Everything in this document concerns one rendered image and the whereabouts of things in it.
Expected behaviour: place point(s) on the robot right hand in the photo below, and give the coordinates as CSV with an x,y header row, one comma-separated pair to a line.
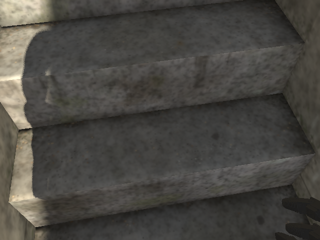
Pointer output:
x,y
310,207

